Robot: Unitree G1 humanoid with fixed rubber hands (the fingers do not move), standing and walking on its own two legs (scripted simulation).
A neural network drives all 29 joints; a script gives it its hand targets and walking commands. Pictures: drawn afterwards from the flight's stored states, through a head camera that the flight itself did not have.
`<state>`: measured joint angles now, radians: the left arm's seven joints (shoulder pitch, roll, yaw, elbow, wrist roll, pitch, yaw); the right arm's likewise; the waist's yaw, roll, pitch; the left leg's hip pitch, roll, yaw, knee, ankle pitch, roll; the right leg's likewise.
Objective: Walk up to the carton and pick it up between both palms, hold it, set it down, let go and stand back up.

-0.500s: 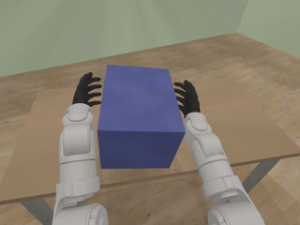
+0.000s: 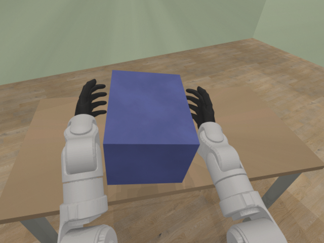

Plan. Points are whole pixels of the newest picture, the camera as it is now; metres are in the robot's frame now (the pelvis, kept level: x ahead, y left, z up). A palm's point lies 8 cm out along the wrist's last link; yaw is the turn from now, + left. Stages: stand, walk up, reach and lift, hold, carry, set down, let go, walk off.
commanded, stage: hold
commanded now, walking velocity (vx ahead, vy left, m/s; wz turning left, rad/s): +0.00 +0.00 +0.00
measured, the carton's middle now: (146, 125) +0.37 +0.02 +0.13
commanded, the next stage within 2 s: none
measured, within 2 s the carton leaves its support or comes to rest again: neither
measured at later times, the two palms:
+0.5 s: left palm (91, 111) +0.36 +0.14 +0.19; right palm (207, 118) +0.35 -0.13 +0.17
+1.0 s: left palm (88, 113) +0.36 +0.14 +0.19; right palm (205, 118) +0.35 -0.13 +0.17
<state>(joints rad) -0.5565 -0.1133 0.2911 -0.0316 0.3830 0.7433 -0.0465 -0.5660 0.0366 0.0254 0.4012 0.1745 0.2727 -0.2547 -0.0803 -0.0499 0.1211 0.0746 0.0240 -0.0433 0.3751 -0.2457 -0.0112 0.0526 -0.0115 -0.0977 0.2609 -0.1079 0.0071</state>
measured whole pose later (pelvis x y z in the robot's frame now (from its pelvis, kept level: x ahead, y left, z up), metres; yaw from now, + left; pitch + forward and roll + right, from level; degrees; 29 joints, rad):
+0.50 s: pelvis +0.00 +0.00 +0.00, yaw +0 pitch -10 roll -1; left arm -0.61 -0.11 0.31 0.07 0.38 0.70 -0.04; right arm -0.61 0.03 -0.01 0.46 0.15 0.26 -0.24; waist -0.08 -0.04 0.10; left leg 0.06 0.03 -0.04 0.36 -0.23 -0.02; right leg 0.03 -0.01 -0.10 0.24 -0.09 0.00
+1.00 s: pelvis +0.00 +0.00 +0.00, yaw +0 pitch -10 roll -2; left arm -0.59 -0.10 0.29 0.05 0.37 0.71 -0.04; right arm -0.59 0.04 0.00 0.43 0.15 0.27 -0.25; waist -0.08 -0.04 0.10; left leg 0.05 0.02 -0.05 0.37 -0.23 -0.01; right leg 0.03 -0.01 -0.10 0.25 -0.10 0.01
